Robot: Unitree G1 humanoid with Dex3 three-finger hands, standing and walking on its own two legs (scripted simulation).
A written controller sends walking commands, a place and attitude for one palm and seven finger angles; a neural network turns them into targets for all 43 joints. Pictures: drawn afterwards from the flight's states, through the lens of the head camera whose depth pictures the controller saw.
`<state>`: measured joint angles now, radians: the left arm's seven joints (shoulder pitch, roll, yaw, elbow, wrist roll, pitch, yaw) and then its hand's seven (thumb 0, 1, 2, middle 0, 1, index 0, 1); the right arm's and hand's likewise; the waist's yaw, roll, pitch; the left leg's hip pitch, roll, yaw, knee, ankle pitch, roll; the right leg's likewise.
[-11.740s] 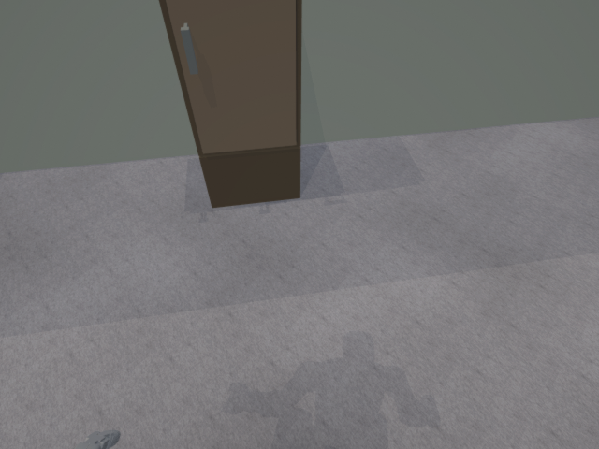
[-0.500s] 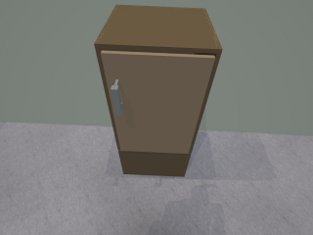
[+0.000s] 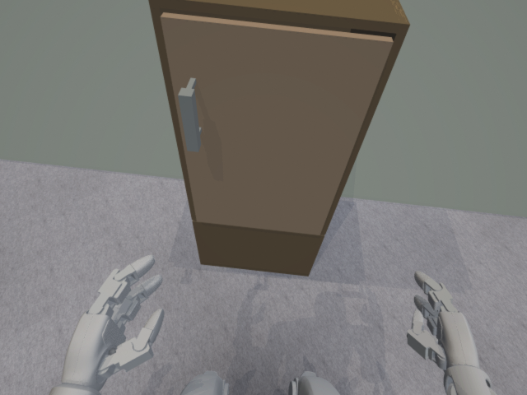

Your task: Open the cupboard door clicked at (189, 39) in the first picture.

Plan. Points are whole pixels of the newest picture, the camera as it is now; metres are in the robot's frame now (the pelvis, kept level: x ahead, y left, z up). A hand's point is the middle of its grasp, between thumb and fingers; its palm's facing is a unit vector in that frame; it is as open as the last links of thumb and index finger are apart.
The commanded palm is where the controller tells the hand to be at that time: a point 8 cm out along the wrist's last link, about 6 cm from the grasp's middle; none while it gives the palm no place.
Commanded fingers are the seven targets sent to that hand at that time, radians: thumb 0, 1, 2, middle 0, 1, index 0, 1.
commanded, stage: raise the hand with hooked fingers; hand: left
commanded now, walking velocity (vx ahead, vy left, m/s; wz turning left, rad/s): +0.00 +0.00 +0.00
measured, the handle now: (193, 115) +0.60 +0.18 +0.07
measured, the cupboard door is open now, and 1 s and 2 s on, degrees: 0 0 0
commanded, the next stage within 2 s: move the hooked fingers beside the handle in 1.70 s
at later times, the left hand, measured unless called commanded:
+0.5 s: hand (105, 299) +0.23 +0.23 +0.05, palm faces +0.00 -1.00 -0.06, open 11.5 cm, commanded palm +0.20 +0.28 +0.05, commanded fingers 0.00 -0.17 0.44 -0.28 -0.99 -0.28 -0.99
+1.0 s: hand (70, 263) +0.27 +0.28 +0.06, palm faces +0.00 -1.00 -0.05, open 13.8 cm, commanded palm +0.25 +0.33 +0.08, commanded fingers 0.00 -0.50 0.30 -0.30 -1.20 -0.30 -1.20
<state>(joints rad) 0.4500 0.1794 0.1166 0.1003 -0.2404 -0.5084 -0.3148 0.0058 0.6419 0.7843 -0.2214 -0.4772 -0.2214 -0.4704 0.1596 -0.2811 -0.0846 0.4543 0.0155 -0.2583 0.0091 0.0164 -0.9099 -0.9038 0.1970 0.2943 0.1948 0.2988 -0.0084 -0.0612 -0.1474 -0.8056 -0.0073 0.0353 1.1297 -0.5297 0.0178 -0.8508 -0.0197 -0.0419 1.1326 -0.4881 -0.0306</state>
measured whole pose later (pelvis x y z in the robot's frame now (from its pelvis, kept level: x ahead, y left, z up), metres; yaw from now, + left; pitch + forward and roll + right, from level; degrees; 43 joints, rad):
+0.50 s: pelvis +0.01 +0.00 +0.00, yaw +1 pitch +16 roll -2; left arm 0.36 0.30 0.32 0.05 -0.37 -0.36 -0.41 0.00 0.05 0.54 -0.26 -0.85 -0.26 -0.84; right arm 0.28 -0.23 0.00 0.56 0.03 -0.20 -0.04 0.02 -0.90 -0.90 0.20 0.30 0.20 0.30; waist -0.02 0.03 -0.14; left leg -0.89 0.01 -0.02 1.15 -0.54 0.01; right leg -0.90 0.00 -0.10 1.10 -0.48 -0.04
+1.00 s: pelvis +0.01 +0.02 +0.01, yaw +1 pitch +14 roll -3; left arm 0.11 0.39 0.37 0.26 -0.36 -0.32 -0.48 -0.01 -0.46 0.32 -0.30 -1.18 -0.30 -1.17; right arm 0.25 -0.26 0.06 0.49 0.04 -0.20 -0.04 0.01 -0.90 -0.90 0.20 0.30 0.20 0.30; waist -0.01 0.01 -0.11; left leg -0.81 0.00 -0.02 1.08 -0.51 0.04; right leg -0.80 -0.01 -0.09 1.00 -0.44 -0.01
